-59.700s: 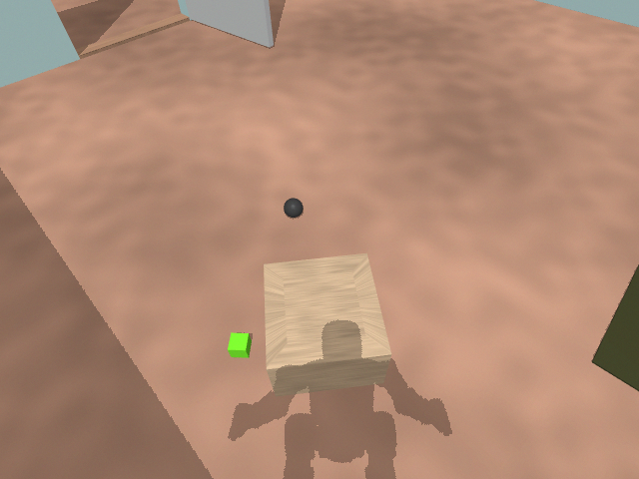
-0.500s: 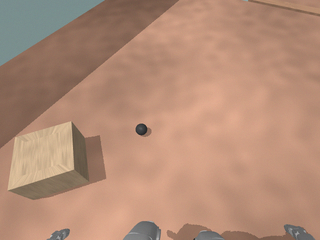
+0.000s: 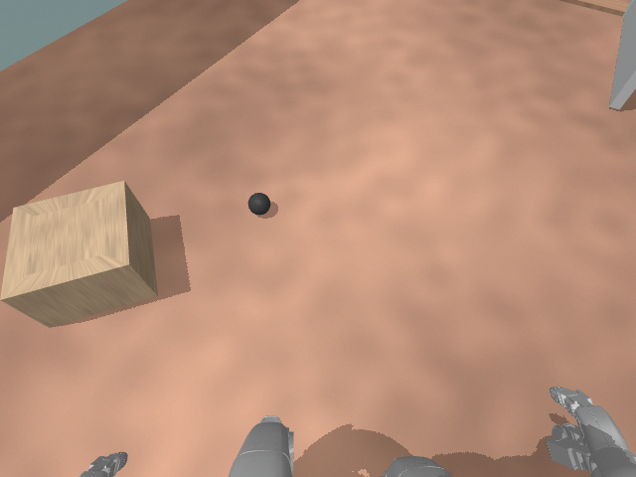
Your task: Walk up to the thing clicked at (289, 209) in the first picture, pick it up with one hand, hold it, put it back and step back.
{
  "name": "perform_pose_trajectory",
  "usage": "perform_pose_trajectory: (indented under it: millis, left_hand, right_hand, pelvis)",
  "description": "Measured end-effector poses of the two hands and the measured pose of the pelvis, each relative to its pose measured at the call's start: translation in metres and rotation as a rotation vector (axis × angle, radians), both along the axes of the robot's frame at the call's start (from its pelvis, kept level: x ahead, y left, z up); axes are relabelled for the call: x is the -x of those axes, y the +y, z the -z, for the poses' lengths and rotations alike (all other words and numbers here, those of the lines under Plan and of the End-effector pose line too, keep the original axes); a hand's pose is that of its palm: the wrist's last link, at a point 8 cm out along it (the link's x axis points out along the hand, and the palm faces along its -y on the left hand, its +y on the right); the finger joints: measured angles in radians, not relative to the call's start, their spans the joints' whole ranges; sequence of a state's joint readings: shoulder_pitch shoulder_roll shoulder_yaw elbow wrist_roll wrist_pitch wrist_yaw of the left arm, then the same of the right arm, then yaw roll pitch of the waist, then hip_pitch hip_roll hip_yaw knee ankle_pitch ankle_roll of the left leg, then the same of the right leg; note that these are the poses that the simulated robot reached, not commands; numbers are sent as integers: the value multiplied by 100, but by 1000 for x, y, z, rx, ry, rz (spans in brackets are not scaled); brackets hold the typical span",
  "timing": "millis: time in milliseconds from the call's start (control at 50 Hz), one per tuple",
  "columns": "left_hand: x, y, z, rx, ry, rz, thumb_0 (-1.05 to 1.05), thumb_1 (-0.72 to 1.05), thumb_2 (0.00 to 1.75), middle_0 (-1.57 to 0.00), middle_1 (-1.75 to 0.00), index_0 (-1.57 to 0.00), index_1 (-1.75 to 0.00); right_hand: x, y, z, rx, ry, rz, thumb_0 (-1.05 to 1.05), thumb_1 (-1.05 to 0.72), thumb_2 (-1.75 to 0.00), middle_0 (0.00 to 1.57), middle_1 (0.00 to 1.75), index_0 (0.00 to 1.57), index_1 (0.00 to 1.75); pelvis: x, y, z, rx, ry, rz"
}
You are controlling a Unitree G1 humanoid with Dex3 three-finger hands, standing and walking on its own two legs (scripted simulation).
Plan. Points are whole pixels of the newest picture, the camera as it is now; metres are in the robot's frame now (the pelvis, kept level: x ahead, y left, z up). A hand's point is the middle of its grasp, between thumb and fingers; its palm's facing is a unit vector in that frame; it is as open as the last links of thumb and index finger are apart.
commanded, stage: step back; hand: left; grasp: from above
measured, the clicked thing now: (259, 203) +1.03 +0.27 -0.70
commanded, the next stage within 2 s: stand in 1.22 s
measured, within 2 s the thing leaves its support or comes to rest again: neither
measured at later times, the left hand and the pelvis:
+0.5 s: hand out of the picture -0.07 +0.28 -0.12, palm faces +0.12 -0.92 -0.38, open 7.4 cm; pelvis -0.10 -0.01 +0.02, yaw +6 degrees
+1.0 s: hand out of the picture -0.04 +0.28 -0.13, palm faces +0.16 -0.91 -0.38, open 7.4 cm; pelvis -0.06 +0.01 +0.01, yaw +8 degrees
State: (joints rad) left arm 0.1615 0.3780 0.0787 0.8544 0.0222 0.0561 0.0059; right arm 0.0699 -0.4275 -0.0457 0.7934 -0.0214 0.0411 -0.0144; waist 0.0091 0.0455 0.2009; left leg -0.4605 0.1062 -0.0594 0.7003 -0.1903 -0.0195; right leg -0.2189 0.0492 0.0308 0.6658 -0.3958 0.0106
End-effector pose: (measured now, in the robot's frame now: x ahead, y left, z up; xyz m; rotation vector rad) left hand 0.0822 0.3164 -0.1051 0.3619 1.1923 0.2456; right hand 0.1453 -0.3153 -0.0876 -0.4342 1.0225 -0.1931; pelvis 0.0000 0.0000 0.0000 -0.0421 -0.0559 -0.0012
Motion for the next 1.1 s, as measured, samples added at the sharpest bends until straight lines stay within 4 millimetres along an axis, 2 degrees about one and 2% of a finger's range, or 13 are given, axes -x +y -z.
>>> perform_pose_trajectory:
  millis: [60,120,200,280,340,440,540,660,740,800,900,1000,1100]
  left_hand:
    - [38,-13,-10,0,12,-9,1,91,90,-20,-30,-20,-30]
    - [67,-18,-23,-14,28,-31,1,90,90,-20,-30,-20,-30]
    - [90,-14,-32,-39,-8,-42,1,90,90,-20,-31,-21,-30]
    - [109,0,-30,-54,-73,-70,1,90,90,-20,-31,-21,-30]
    - [125,11,-23,-48,-92,-96,1,90,90,-20,-31,-21,-30]
    - [154,7,-22,4,-37,-125,1,91,90,-20,-30,-20,-30]
    - [170,-2,-18,21,4,-120,1,91,90,-20,-30,-20,-30]
    - [175,-26,-17,9,10,-128,1,91,90,-20,-30,-20,-30]
    - [177,-34,-24,13,2,-154,1,90,90,-20,-30,-20,-30]
    - [175,-33,-28,13,0,-166,1,90,90,-20,-31,-21,-30]
    - [160,-17,-24,11,2,-178,1,90,90,-20,-31,-21,-30]
    - [134,6,-9,25,-8,-170,1,90,90,-20,-30,-20,-30]
    - [105,14,-2,48,-22,-141,1,91,90,-20,-30,-20,-30]
  right_hand:
    - [25,-6,5,-26,22,26,1,-90,-90,20,30,20,30]
    - [55,-8,3,-55,59,32,1,-90,-90,20,30,20,30]
    - [98,-10,12,-56,125,19,1,-90,-90,20,30,20,30]
    - [137,-4,21,-49,212,-12,1,-90,-90,20,30,20,30]
    - [159,7,20,-52,241,-17,1,-90,-90,20,30,20,30]
    - [180,16,5,-74,210,-4,1,-90,-90,21,30,20,30]
    - [173,9,1,-84,160,-7,1,-90,-90,21,30,20,30]
    - [150,-9,12,-87,140,-5,1,-90,-90,21,30,20,30]
    - [135,-10,11,-89,152,-34,1,-90,-90,20,30,20,30]
    - [127,-9,10,-83,167,-49,1,-90,-90,20,30,20,30]
    - [116,3,11,-68,206,-61,1,-90,-90,20,30,20,29]
    - [105,28,12,-51,202,-54,1,-90,-90,20,30,20,29]
    - [86,50,6,-72,160,-53,1,-90,-90,20,30,20,30]
  pelvis:
    - [19,-9,-4,-28,2,-10]
    - [34,-13,-15,-78,17,-7]
    - [57,-13,-16,-67,34,-41]
    - [78,-10,-9,-38,30,-99]
    - [92,-7,-7,-74,5,-112]
    - [98,-5,-20,-47,2,-119]
    - [102,-13,-21,-57,7,-97]
    - [97,-27,-15,-23,1,-95]
    - [91,-27,-21,-41,6,-104]
    - [85,-23,-23,-36,12,-115]
    - [72,-12,-21,-34,20,-139]
    - [63,5,-15,-58,14,-135]
    - [56,14,-16,-36,23,-115]
